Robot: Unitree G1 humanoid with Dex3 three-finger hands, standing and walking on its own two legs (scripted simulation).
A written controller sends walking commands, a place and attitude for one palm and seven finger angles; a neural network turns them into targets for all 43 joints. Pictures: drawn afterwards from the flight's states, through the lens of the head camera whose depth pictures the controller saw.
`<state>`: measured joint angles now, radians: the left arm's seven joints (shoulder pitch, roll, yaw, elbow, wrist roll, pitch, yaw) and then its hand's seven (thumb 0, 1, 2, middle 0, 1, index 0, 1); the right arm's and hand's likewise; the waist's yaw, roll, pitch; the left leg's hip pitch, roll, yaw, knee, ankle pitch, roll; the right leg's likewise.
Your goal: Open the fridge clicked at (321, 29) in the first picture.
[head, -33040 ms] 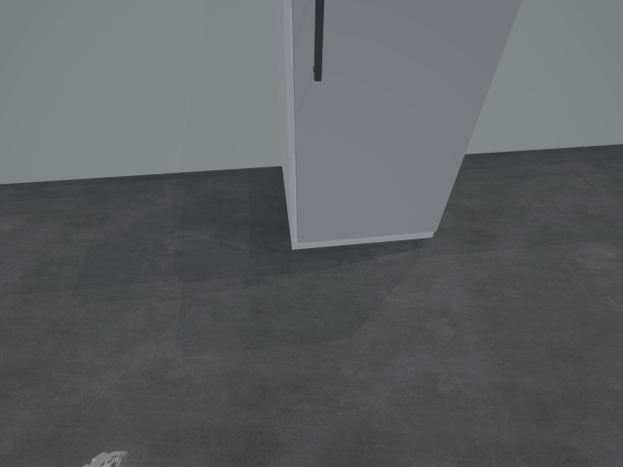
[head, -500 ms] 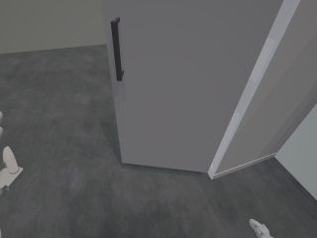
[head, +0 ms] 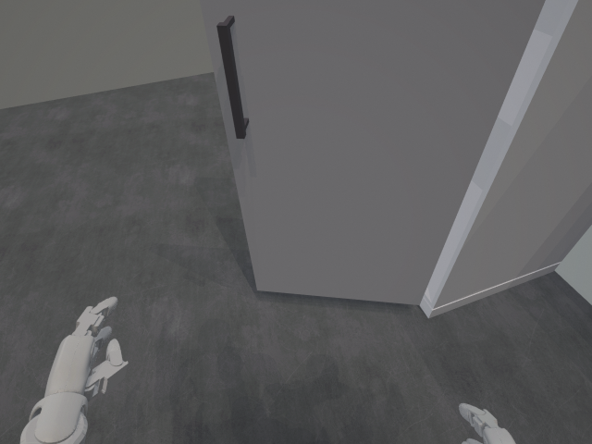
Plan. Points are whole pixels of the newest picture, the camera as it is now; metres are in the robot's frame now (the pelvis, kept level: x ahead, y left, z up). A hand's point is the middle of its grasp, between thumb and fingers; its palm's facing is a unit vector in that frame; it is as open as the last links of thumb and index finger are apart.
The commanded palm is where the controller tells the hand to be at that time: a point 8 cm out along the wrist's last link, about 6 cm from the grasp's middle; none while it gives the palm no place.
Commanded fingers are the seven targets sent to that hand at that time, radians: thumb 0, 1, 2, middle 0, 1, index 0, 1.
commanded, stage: let the arm hang, fingers relaxed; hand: left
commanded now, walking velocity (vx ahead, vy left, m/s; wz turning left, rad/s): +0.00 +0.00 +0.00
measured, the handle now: (235, 81) +0.74 +0.15 +0.16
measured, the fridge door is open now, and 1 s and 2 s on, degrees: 63 63 63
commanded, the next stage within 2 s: look to check the result in 0.98 s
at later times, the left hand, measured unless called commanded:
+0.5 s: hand out of the picture +0.02 +0.23 -0.15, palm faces -0.04 -0.97 -0.26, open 7.3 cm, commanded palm none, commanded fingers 0.00 0.90 0.90 -0.20 -0.30 -0.20 -0.30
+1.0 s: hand out of the picture +0.05 +0.20 -0.16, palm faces -0.05 -0.98 -0.19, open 7.3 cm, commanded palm none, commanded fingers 0.00 0.90 0.90 -0.20 -0.30 -0.20 -0.30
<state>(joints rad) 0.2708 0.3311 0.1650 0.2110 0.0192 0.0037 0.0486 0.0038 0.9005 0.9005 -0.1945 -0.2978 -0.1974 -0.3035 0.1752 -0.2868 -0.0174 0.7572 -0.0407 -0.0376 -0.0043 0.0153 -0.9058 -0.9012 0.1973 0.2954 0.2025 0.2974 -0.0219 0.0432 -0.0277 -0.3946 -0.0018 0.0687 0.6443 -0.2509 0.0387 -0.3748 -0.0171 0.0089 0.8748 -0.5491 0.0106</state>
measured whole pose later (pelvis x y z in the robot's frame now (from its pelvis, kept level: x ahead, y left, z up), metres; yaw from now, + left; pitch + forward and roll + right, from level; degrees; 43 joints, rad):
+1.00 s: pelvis +0.03 +0.02 +0.02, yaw -1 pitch +0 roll +0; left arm 0.22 0.18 -0.02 1.15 0.02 0.00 0.03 0.01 0.92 0.90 -0.20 -0.30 -0.20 -0.30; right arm 0.20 -0.16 -0.01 1.15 -0.02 0.00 -0.03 0.01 -0.92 -0.90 0.20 0.29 0.20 0.30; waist -0.01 -0.01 0.05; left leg -0.20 -0.02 0.10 0.38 -0.18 0.06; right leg -0.12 -0.03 0.03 0.38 -0.25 0.04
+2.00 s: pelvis +0.04 +0.01 +0.02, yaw -2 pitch +0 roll +0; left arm 0.24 0.17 -0.02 1.15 0.01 0.00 0.04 0.00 0.91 0.90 -0.20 -0.30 -0.20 -0.30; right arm 0.21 -0.15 -0.01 1.17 -0.02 0.00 -0.03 0.01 -0.91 -0.90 0.20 0.29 0.20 0.30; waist -0.02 -0.01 0.05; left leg -0.19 0.00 0.10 0.39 -0.19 0.04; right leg -0.10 -0.01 0.04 0.37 -0.25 0.02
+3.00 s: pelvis +0.04 +0.01 +0.02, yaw -2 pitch -1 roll +0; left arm 0.24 0.17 -0.02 1.15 0.01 0.00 0.04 0.00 0.91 0.90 -0.20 -0.30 -0.20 -0.30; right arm 0.21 -0.15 -0.01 1.17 -0.02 0.00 -0.03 0.01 -0.91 -0.90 0.20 0.29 0.20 0.30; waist -0.01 -0.01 0.06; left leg -0.19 0.00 0.11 0.39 -0.19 0.04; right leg -0.10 -0.01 0.04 0.37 -0.26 0.02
